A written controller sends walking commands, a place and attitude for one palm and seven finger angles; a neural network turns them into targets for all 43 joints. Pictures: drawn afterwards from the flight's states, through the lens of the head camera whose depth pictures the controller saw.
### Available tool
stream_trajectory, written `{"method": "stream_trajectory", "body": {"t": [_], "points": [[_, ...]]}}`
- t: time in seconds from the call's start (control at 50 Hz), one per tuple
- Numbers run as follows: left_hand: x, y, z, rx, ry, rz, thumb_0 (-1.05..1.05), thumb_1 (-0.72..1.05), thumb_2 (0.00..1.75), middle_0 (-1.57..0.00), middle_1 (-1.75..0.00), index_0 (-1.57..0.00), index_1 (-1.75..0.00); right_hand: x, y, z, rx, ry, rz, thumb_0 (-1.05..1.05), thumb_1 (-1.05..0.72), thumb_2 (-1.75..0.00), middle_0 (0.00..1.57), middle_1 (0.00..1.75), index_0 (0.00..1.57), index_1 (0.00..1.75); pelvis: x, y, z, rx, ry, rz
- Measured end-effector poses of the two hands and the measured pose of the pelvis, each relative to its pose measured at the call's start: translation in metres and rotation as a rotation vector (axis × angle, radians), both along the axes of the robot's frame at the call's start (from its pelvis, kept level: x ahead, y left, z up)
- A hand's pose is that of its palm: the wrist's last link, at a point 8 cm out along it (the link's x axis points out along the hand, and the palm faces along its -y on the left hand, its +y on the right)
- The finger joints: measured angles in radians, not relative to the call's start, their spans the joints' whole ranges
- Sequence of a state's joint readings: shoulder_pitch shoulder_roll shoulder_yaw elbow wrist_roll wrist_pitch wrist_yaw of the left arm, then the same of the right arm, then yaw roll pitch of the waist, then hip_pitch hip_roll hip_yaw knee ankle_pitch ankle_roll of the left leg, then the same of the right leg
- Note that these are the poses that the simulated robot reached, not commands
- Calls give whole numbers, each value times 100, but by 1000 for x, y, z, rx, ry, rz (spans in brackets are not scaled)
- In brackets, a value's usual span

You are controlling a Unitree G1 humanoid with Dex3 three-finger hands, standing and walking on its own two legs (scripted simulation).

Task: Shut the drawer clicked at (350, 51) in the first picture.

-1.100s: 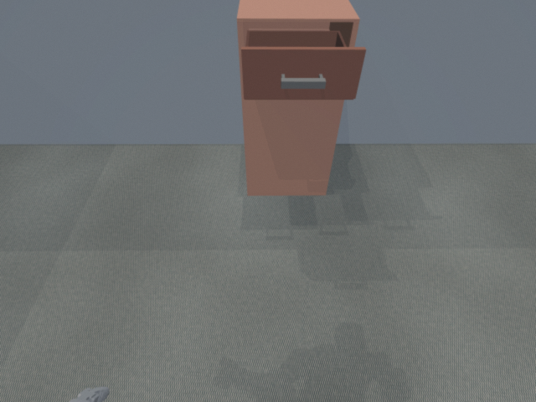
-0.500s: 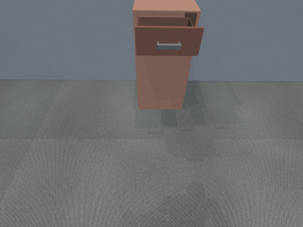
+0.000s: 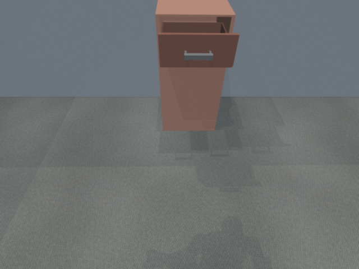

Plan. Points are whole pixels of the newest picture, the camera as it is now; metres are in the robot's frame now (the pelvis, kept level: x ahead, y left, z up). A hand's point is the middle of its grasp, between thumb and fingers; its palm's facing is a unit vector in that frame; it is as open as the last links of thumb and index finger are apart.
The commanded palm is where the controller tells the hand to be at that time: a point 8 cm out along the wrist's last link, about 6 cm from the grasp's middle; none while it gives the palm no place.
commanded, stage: look at it before walking up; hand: left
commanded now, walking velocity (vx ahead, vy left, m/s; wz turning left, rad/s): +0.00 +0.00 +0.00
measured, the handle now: (198, 54) +1.02 -0.03 +0.00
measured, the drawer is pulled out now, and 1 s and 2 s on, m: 0.23 0.23 0.23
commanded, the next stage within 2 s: walk to a spot facing it in 0.34 s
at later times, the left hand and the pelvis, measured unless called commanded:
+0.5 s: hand out of the picture +0.07 +0.24 -0.16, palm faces -0.03 -0.94 -0.33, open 7.4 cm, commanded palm none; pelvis +0.01 +0.00 +0.00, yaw +0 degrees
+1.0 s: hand out of the picture +0.05 +0.16 -0.17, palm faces -0.15 -0.96 -0.25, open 7.4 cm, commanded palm none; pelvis +0.00 -0.03 -0.01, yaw -14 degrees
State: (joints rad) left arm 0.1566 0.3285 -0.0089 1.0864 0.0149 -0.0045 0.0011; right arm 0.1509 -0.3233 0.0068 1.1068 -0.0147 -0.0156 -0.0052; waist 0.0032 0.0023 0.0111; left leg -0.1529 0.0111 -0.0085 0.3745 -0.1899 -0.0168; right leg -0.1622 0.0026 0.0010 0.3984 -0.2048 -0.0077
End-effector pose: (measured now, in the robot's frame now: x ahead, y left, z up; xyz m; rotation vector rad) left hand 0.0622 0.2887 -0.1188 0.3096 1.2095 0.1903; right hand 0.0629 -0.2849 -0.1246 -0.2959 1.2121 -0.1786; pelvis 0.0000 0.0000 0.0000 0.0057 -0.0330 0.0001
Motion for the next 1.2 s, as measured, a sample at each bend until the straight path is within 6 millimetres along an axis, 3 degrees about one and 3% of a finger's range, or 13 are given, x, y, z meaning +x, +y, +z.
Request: {"method": "stream_trajectory", "body": {"t": [0.6,0.76,0.9,1.06,1.2], "points": [[8,-5,-5,-1,32,-8,0,91,90,-21,-30,-20,-30,13,1,0,-6,-27,-36,1,-90,-90,20,30,20,30,9,-1,-2,0,9,-48],[8,-30,-22,-44,73,-72,0,91,90,-20,-30,-20,-30,-20,15,-18,51,-32,-138,0,-90,-90,20,30,20,30,-2,-5,-14,24,10,-130],[4,-64,-28,-56,59,-115,0,91,90,-20,-30,-20,-30,-57,6,-47,114,5,-229,1,-90,-90,20,30,20,30,-5,-24,-28,21,-9,-204],[-19,-86,-8,-89,148,-126,0,91,90,-21,-30,-20,-30,-49,-9,-15,112,-44,-288,1,-91,-90,20,30,20,30,11,-33,-2,29,25,-282],[0,-84,-7,-100,196,-159,0,90,90,-21,-30,-20,-30,-23,-13,-3,78,-89,-340,1,-91,-90,20,30,20,30,41,-28,2,11,51,-345]]}}
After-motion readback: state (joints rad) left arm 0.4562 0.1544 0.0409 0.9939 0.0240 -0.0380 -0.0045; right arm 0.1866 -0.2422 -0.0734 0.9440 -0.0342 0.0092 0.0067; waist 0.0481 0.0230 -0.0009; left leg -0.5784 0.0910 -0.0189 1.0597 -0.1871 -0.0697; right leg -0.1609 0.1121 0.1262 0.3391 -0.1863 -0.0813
